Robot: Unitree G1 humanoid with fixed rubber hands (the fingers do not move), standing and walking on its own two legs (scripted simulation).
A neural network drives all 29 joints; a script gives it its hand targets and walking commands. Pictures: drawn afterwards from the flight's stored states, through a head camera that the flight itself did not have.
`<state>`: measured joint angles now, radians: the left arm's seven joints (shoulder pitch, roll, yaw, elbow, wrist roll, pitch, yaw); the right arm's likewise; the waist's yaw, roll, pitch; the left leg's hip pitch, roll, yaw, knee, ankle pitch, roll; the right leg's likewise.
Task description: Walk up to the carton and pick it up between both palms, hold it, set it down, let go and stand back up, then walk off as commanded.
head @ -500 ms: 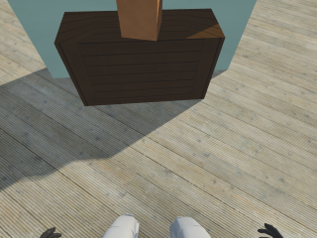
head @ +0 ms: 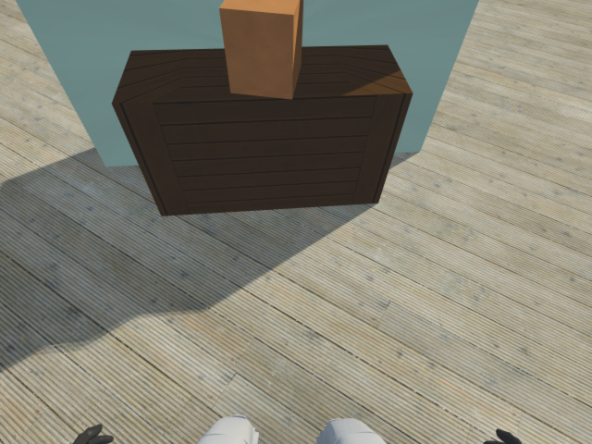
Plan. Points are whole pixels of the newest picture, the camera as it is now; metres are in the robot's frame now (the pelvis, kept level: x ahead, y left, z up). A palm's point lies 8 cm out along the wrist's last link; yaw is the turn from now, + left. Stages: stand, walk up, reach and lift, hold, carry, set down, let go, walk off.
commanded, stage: stand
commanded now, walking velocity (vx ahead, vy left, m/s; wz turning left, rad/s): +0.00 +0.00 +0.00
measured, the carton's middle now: (265, 40) +1.19 +0.06 -0.06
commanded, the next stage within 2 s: none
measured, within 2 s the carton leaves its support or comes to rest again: neither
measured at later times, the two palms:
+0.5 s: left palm out of the picture +0.08 +0.29 -0.09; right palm out of the picture +0.05 -0.32 -0.11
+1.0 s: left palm out of the picture +0.08 +0.29 -0.09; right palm out of the picture +0.05 -0.32 -0.11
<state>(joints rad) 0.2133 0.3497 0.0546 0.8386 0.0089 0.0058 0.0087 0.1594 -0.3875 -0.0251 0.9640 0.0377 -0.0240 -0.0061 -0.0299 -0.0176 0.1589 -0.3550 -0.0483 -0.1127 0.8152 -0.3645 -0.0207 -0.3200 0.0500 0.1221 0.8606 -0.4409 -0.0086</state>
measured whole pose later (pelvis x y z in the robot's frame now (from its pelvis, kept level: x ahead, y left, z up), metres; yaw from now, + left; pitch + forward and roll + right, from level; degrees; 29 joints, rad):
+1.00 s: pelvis -0.01 -0.01 +0.01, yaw +0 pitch -6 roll +2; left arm 0.21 0.35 0.05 0.86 0.01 0.00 0.00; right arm 0.16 -0.39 -0.03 1.01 0.04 -0.02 0.00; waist -0.03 -0.01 0.14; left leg -0.33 -0.05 -0.11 0.73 -0.31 -0.02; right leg -0.32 0.04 0.12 0.82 -0.40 -0.01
